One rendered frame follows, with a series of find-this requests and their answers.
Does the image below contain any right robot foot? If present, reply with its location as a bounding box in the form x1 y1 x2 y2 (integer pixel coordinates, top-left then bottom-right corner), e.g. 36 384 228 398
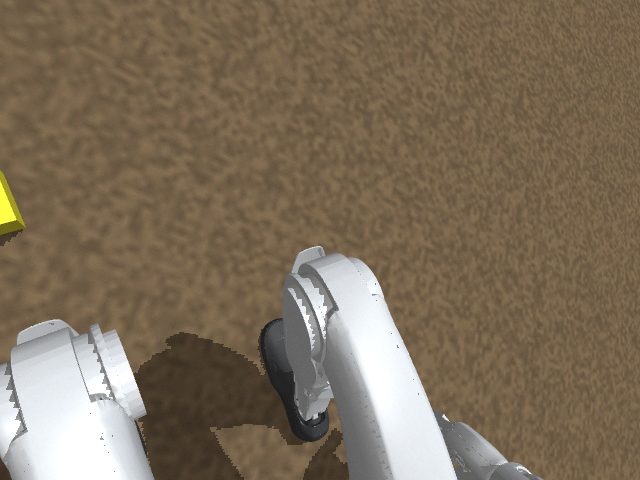
260 318 329 442

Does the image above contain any right robot arm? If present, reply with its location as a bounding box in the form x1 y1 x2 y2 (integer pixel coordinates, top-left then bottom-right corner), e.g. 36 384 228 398
489 462 543 480

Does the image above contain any carton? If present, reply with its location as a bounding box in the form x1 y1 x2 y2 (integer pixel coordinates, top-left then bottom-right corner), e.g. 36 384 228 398
0 171 26 235

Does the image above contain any right robot hand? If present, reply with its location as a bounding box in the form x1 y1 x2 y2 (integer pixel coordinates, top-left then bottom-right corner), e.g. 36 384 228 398
432 409 509 480

